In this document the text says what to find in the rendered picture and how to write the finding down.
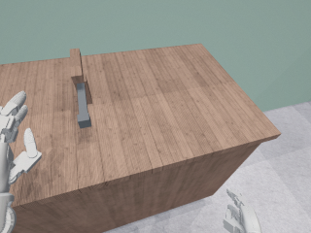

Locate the tap lever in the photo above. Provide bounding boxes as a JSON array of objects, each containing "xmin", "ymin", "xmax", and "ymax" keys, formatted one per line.
[{"xmin": 77, "ymin": 83, "xmax": 91, "ymax": 129}]

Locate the robot left hand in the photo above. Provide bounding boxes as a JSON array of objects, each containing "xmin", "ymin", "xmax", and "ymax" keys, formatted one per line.
[{"xmin": 0, "ymin": 91, "xmax": 42, "ymax": 193}]

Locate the left robot forearm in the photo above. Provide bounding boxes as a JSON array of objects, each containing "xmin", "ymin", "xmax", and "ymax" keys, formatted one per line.
[{"xmin": 0, "ymin": 192, "xmax": 17, "ymax": 233}]

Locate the robot right hand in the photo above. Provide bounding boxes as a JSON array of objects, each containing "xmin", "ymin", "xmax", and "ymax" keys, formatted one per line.
[{"xmin": 224, "ymin": 188, "xmax": 262, "ymax": 233}]

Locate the counter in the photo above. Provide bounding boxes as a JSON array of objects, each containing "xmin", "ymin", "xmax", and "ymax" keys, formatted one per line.
[{"xmin": 0, "ymin": 43, "xmax": 282, "ymax": 233}]

